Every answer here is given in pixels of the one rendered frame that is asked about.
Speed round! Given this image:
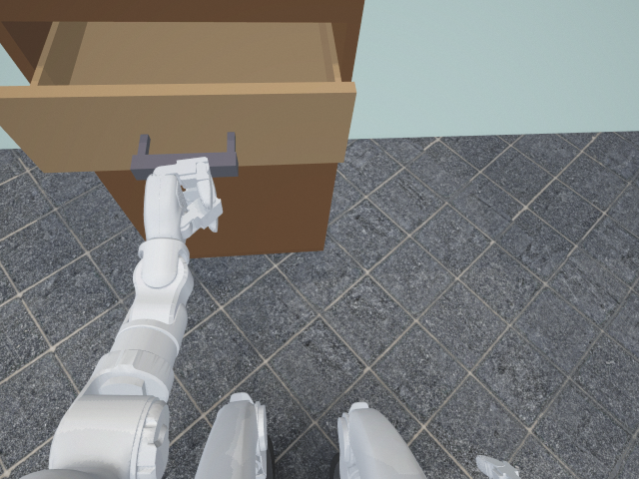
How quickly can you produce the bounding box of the handle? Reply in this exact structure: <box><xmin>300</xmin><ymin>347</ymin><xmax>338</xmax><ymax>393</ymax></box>
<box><xmin>130</xmin><ymin>132</ymin><xmax>239</xmax><ymax>181</ymax></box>

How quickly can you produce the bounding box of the right robot thigh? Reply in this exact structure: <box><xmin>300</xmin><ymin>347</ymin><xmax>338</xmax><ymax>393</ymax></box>
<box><xmin>337</xmin><ymin>408</ymin><xmax>427</xmax><ymax>479</ymax></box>

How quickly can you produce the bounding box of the robot left forearm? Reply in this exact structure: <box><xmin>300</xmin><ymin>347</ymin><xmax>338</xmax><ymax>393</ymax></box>
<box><xmin>49</xmin><ymin>238</ymin><xmax>194</xmax><ymax>469</ymax></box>

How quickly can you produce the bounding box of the drawer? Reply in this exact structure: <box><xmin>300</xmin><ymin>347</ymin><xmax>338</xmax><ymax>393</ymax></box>
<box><xmin>0</xmin><ymin>22</ymin><xmax>356</xmax><ymax>173</ymax></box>

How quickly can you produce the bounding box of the left robot hand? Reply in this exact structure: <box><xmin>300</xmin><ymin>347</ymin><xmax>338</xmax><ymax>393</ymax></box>
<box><xmin>144</xmin><ymin>157</ymin><xmax>223</xmax><ymax>243</ymax></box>

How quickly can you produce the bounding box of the robot left upper arm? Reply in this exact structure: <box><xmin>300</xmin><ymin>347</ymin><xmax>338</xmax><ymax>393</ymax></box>
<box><xmin>19</xmin><ymin>394</ymin><xmax>170</xmax><ymax>479</ymax></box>

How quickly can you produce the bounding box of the cabinet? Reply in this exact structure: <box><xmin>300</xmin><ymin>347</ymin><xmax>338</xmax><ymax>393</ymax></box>
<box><xmin>0</xmin><ymin>0</ymin><xmax>364</xmax><ymax>258</ymax></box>

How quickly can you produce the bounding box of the left robot shin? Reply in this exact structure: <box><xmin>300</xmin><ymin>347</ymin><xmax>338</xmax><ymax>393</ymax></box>
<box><xmin>217</xmin><ymin>392</ymin><xmax>267</xmax><ymax>479</ymax></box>

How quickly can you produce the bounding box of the right robot hand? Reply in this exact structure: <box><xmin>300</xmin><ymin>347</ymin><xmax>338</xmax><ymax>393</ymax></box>
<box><xmin>476</xmin><ymin>455</ymin><xmax>521</xmax><ymax>479</ymax></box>

